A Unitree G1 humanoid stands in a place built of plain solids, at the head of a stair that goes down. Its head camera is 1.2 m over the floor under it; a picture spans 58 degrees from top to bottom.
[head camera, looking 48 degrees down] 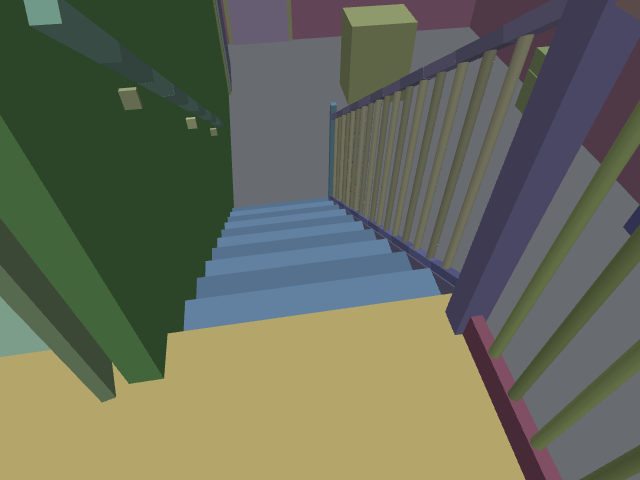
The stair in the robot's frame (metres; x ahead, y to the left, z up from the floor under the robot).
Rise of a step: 0.18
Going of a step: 0.25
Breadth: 0.98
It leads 9 degrees to the left of straight ahead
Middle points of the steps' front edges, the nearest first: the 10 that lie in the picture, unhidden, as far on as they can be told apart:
0.77 -0.01 0.00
1.01 0.03 -0.18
1.26 0.07 -0.36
1.50 0.11 -0.54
1.74 0.15 -0.72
1.99 0.20 -0.90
2.23 0.24 -1.08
2.48 0.28 -1.26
2.72 0.32 -1.44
2.97 0.36 -1.62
